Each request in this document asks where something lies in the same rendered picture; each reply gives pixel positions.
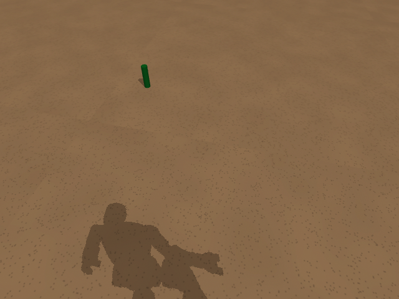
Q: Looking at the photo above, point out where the can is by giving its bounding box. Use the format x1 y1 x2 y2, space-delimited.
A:
141 64 150 88

